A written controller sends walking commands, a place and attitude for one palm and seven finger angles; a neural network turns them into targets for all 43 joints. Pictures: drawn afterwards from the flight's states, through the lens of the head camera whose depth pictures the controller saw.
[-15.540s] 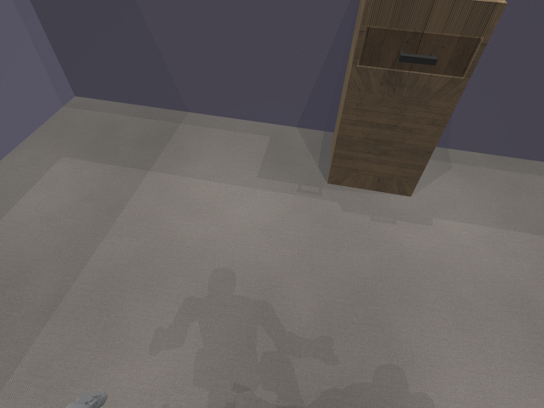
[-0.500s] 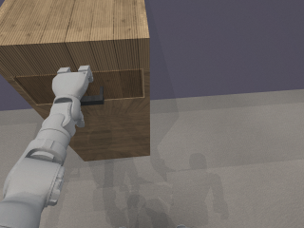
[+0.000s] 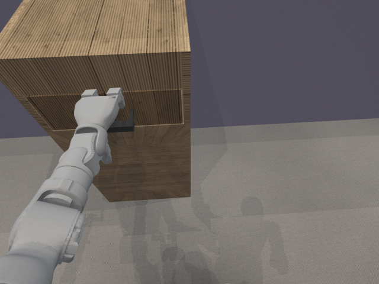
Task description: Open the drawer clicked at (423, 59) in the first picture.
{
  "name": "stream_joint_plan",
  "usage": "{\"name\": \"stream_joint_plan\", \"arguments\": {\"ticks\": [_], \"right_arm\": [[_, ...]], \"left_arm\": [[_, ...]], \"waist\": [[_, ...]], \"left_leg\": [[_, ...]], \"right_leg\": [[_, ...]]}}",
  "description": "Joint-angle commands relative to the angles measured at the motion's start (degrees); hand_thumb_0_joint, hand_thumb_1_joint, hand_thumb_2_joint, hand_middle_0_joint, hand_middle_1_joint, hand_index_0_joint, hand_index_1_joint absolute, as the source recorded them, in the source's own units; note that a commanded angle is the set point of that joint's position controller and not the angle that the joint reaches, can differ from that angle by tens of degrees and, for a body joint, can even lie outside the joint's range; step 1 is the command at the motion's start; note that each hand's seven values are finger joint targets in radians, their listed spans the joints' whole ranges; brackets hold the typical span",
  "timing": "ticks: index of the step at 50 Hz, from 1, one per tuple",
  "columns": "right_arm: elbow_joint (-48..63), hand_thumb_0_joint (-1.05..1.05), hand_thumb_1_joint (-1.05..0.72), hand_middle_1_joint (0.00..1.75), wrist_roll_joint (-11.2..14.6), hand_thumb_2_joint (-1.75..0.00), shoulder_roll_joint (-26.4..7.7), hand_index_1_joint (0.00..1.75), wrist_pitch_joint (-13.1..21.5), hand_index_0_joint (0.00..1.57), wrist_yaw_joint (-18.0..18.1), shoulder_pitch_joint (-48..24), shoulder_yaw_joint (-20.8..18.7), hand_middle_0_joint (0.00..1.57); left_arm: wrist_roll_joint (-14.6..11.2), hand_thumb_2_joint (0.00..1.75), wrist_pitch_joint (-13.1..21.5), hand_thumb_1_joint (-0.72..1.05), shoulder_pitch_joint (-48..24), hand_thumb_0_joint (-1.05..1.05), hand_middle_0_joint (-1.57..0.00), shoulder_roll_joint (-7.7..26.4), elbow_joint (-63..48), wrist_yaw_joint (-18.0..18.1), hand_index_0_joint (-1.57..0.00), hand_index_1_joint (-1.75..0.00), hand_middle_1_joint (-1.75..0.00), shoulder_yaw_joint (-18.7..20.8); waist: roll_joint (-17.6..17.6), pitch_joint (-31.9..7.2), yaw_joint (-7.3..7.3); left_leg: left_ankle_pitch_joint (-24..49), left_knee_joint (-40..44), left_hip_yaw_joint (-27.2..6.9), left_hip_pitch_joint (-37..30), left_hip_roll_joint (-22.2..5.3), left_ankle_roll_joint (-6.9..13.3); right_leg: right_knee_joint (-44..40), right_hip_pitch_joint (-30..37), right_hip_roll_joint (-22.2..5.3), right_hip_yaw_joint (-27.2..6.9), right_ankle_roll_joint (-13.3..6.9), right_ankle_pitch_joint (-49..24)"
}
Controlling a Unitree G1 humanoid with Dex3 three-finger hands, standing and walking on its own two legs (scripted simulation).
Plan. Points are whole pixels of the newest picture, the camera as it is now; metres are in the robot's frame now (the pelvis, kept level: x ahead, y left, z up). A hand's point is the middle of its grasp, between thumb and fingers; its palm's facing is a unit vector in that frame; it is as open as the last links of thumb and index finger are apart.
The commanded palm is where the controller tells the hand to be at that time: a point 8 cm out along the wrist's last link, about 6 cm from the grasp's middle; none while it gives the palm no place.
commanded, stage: lower the fingers behind the handle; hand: left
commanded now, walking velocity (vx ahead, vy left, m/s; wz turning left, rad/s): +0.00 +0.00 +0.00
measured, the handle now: (110, 120) +0.53 +0.20 -0.02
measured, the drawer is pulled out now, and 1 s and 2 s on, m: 0.00 0.00 0.00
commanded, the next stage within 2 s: close the thumb around the handle in 1.50 s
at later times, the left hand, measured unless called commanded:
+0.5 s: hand (112, 132) +0.48 +0.18 -0.01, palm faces -0.07 -0.03 -1.00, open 13.9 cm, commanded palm +0.46 +0.19 +0.05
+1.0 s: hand (113, 140) +0.48 +0.19 -0.04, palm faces -0.06 -0.03 -1.00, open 13.9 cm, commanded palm +0.46 +0.19 +0.01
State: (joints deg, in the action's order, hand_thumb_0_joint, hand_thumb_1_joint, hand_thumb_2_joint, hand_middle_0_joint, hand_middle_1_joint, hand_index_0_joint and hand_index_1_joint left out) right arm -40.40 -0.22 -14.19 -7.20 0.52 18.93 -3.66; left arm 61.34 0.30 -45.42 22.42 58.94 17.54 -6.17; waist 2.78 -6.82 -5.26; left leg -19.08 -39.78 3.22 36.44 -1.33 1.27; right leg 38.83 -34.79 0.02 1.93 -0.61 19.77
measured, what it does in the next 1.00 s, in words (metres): stands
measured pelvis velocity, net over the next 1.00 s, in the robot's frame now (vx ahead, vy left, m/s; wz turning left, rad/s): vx -0.01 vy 0.01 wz -0.01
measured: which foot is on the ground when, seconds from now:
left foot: down 0.00-1.00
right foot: down 0.00-1.00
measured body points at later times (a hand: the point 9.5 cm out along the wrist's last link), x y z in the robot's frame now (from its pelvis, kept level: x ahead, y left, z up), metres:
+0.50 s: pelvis +0.00 +0.00 -0.01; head +0.10 -0.01 +0.43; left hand +0.47 +0.18 +0.05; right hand +0.00 -0.27 -0.15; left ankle -0.01 +0.11 -0.72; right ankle -0.02 -0.11 -0.72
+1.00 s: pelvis -0.01 +0.01 -0.03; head +0.11 +0.01 +0.40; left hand +0.47 +0.19 +0.01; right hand -0.01 -0.26 -0.16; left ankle -0.01 +0.11 -0.72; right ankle -0.02 -0.11 -0.72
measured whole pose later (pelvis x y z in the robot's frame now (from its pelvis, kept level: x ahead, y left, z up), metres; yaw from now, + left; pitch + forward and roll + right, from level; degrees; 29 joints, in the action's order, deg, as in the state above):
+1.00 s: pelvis -0.01 +0.01 -0.03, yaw -1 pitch +23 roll -2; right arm -41.7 -2.4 -13.5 -5.4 -0.4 19.0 -3.7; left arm 64.0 0.2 -48.1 22.9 65.2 24.8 -3.3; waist 3.0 -9.3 -8.2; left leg -23.6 -52.8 2.7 52.4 -2.1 1.9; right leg 50.3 -49.9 0.3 2.2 -0.2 23.5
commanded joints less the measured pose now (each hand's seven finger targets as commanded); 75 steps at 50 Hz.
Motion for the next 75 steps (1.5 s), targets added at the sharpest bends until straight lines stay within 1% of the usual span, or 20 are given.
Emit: {"name": "stream_joint_plan", "arguments": {"ticks": [1, 8, 12, 13, 15, 23, 27, 33, 37, 38, 39, 40, 43, 49, 54, 58, 61, 63, 74, 75], "right_arm": [[3.3, 0.0, -0.9, 0.3, -0.5, -0.9, -8.5, 0.3, 1.2, 0.2, 1.0, 5.8, -3.0, 0.2], [2.8, 0.0, -0.9, 0.3, -0.9, -0.9, -8.6, 0.3, 1.7, 0.2, 0.8, 6.5, -3.1, 0.2], [2.4, 0.0, -0.9, 0.3, -1.0, -0.9, -8.6, 0.3, 1.8, 0.2, 0.7, 7.0, -3.3, 0.2], [2.2, 0.0, -0.9, 0.3, -1.1, -0.9, -8.8, 0.3, 1.9, 0.2, 0.8, 7.2, -3.3, 0.2], [2.2, 0.0, -0.9, 0.3, -1.2, -0.9, -8.7, 0.3, 1.8, 0.2, 0.7, 7.4, -3.4, 0.2], [1.7, 0.0, -0.9, 0.3, -1.4, -0.9, -8.9, 0.3, 1.9, 0.2, 0.7, 7.8, -3.3, 0.2], [1.7, 0.0, -0.9, 0.3, -1.5, -0.9, -8.8, 0.3, 2.0, 0.2, 0.6, 8.2, -3.5, 0.2], [1.1, 0.0, -0.9, 0.3, -1.9, -0.9, -8.9, 0.3, 2.0, 0.2, 0.4, 8.7, -3.6, 0.2], [0.7, 0.0, -0.9, 0.3, -1.9, -0.9, -8.8, 0.3, 2.2, 0.2, 0.2, 8.8, -3.7, 0.2], [0.5, 0.0, -0.9, 0.3, -2.1, -0.9, -8.8, 0.3, 2.3, 0.2, 0.2, 8.8, -3.7, 0.2], [0.5, 0.0, -0.9, 0.3, -2.2, -0.9, -9.0, 0.3, 2.2, 0.2, 0.1, 9.2, -3.7, 0.2], [0.7, 0.0, -0.9, 0.3, -2.2, -0.9, -8.9, 0.3, 2.1, 0.2, 0.1, 9.0, -3.7, 0.2], [0.3, 0.0, -0.9, 0.3, -2.4, -0.9, -9.1, 0.3, 2.1, 0.2, 0.1, 8.9, -3.4, 0.2], [0.8, 0.0, -0.9, 0.3, -2.4, -0.9, -9.1, 0.3, 2.1, 0.2, 0.1, 9.3, -3.3, 0.2], [0.8, 0.0, -0.9, 0.3, -2.3, -0.9, -9.2, 0.3, 2.4, 0.2, 0.4, 9.1, -2.8, 0.2], [0.9, 0.0, -0.9, 0.3, -2.5, -0.9, -9.2, 0.3, 2.4, 0.2, 0.2, 9.6, -2.9, 0.2], [0.8, 0.0, -0.9, 0.3, -2.3, -0.9, -9.1, 0.3, 2.2, 0.2, 0.2, 9.8, -2.9, 0.2], [0.7, 0.0, -0.9, 0.3, -2.3, -0.9, -9.3, 0.3, 2.1, 0.2, 0.3, 9.8, -2.7, 0.2], [0.8, 0.0, -0.9, 0.3, -2.1, -0.9, -9.3, 0.3, 2.1, 0.2, 0.3, 9.6, -2.8, 0.2], [0.9, 0.0, -0.9, 0.3, -2.1, -0.9, -9.1, 0.3, 2.2, 0.2, 0.3, 9.6, -2.9, 0.2]], "left_arm": [[0.4, 0.3, 1.7, -0.5, -24.8, 0.0, -0.3, 12.1, -10.3, 3.0, -0.3, -1.2, -1.2, 4.2], [1.3, 0.3, 1.2, -0.5, -27.5, 0.0, -0.3, 13.5, -9.3, 5.3, -0.3, -1.2, -1.2, 5.4], [1.3, 0.3, 0.7, -0.5, -27.1, 0.0, -0.3, 11.9, -7.9, 5.8, -0.3, -1.2, -1.2, 4.2], [1.3, 0.3, 0.8, -0.5, -27.9, 0.0, -0.3, 13.7, -7.8, 5.8, -0.3, -1.2, -1.2, 5.6], [1.5, 0.3, 0.9, -0.5, -26.9, 0.0, -0.3, 12.3, -8.1, 6.0, -0.3, -1.2, -1.2, 4.7], [1.7, 0.3, 0.7, -0.5, -25.4, 0.0, -0.3, 15.0, -6.3, 6.7, -0.3, -1.2, -1.2, 7.2], [2.0, 0.3, 1.1, -0.5, -25.7, 0.0, -0.3, 12.9, -7.3, 7.0, -0.3, -1.2, -1.2, 5.4], [1.7, 0.3, 2.0, -0.5, -24.0, 0.0, -0.3, 13.1, -6.4, 7.5, -0.3, -1.2, -1.2, 6.6], [2.6, 0.3, 1.7, -0.5, -26.4, 0.0, -0.3, 10.7, -6.4, 8.7, -0.3, -1.2, -1.2, 4.4], [2.4, 0.3, 1.8, -0.5, -28.5, 0.0, -0.3, 10.9, -7.1, 8.9, -0.3, -1.2, -1.2, 4.5], [2.6, 0.3, 1.8, -0.5, -27.7, 0.0, -0.3, 12.9, -7.3, 9.3, -0.3, -1.2, -1.2, 6.2], [2.4, 0.3, 1.5, -0.5, -27.3, 0.0, -0.3, 11.3, -6.4, 9.3, -0.3, -1.2, -1.2, 5.0], [2.4, 0.3, 0.6, -0.5, -27.3, 0.0, -0.3, 12.7, -4.6, 9.6, -0.3, -1.2, -1.2, 6.2], [2.6, 0.3, -0.1, -0.5, -27.2, 0.0, -0.3, 12.2, -4.7, 9.5, -0.3, -1.2, -1.2, 5.7], [2.6, 0.3, -0.2, -0.5, -28.1, 0.0, -0.3, 12.4, -2.7, 9.4, -0.3, -1.2, -1.2, 5.0], [2.3, 0.3, -0.4, -0.5, -27.2, 0.0, -0.3, 12.3, -4.1, 9.0, -0.3, -1.2, -1.2, 5.4], [2.0, 0.3, -0.8, -0.5, -26.2, 0.0, -0.3, 11.8, -3.3, 8.7, -0.3, -1.2, -1.2, 4.9], [1.5, 0.3, -0.7, -0.5, -25.6, 0.0, -0.3, 13.7, -3.2, 8.4, -0.3, -1.2, -1.2, 6.4], [2.1, 0.3, 0.1, -0.5, -24.7, 0.0, -0.3, 13.8, -4.6, 8.9, -0.3, -1.2, -1.2, 6.4], [2.1, 0.3, -0.1, -0.5, -24.8, 0.0, -0.3, 11.8, -4.3, 9.0, -0.3, -1.2, -1.2, 4.8]], "waist": [[-1.3, -21.7, -1.12], [-0.8, -24.4, -1.88], [-0.8, -25.1, -2.61], [-1.3, -25.4, -2.61], [0.5, -26.7, -2.35], [-0.9, -26.5, -1.92], [1.1, -27.1, -2.57], [0.0, -27.1, -2.5], [2.0, -26.1, -3.7], [2.2, -26.5, -4.16], [3.0, -28.4, -3.42], [2.2, -28.3, -3.79], [1.2, -28.2, -3.76], [2.7, -29.8, -3.82], [1.0, -26.9, -4.93], [3.0, -30.5, -4.02], [1.8, -29.0, -4.35], [0.8, -29.1, -3.85], [1.9, -27.7, -3.64], [2.6, -27.3, -3.79]], "left_leg": [[19.8, 1.1, -1.3, -14.1, 2.5, 1.4], [20.4, -1.0, -1.3, -11.9, 2.6, 1.3], [19.7, -2.0, -1.3, -11.5, 2.5, 1.4], [20.3, -2.2, -1.5, -11.0, 2.5, 1.4], [21.5, -2.7, -1.5, -11.7, 2.5, 1.3], [20.8, -4.1, -1.3, -7.9, 2.4, 1.5], [20.8, -4.9, -1.4, -9.0, 2.1, 1.3], [21.7, -6.6, -2.1, -7.8, 2.0, 1.2], [20.0, -7.5, -2.9, -8.4, 1.6, 1.0], [20.6, -7.8, -3.1, -8.8, 1.4, 1.0], [21.0, -8.1, -3.4, -9.4, 1.4, 0.9], [20.7, -8.3, -3.4, -9.0, 1.5, 0.9], [20.6, -9.0, -3.4, -7.1, 1.5, 1.0], [21.4, -10.3, -3.7, -7.6, 1.2, 0.8], [16.1, -10.8, -3.7, -3.0, 1.3, 1.3], [19.4, -11.3, -3.9, -5.5, 1.1, 0.9], [18.8, -11.3, -3.6, -4.6, 1.1, 1.1], [18.5, -11.1, -3.6, -3.3, 1.3, 1.1], [17.9, -10.7, -3.4, -3.9, 1.1, 1.0], [17.6, -10.5, -3.6, -4.2, 1.1, 0.9]], "right_leg": [[-3.3, 7.1, 2.6, -1.1, -1.3, -19.9], [-1.4, 6.4, 2.6, -1.2, -1.2, -21.1], [-1.0, 4.9, 2.8, -1.2, -1.0, -20.6], [-0.6, 5.4, 2.7, -1.2, -1.1, -21.4], [0.1, 4.5, 2.8, -1.1, -1.1, -21.9], [1.4, 4.6, 2.8, -1.3, -1.0, -22.5], [1.9, 1.9, 3.0, -1.1, -1.0, -21.2], [3.4, 0.2, 3.1, -0.7, -1.2, -21.0], [4.2, -4.9, 3.3, -0.1, -1.3, -17.0], [4.5, -5.4, 3.3, 0.0, -1.4, -17.1], [5.1, -5.2, 3.3, 0.0, -1.4, -17.1], [5.2, -5.4, 3.4, 0.1, -1.4, -17.0], [5.9, -5.5, 3.3, 0.1, -1.4, -17.2], [7.2, -7.0, 3.4, 0.3, -1.3, -17.1], [7.4, -8.8, 3.2, 0.1, -1.1, -13.8], [8.2, -8.3, 3.4, 0.3, -1.4, -15.5], [7.8, -8.0, 3.5, 0.3, -1.2, -15.7], [7.9, -6.5, 3.4, 0.1, -1.2, -16.3], [7.5, -7.5, 3.4, 0.2, -1.3, -15.1], [7.4, -8.2, 3.5, 0.4, -1.3, -14.5]]}}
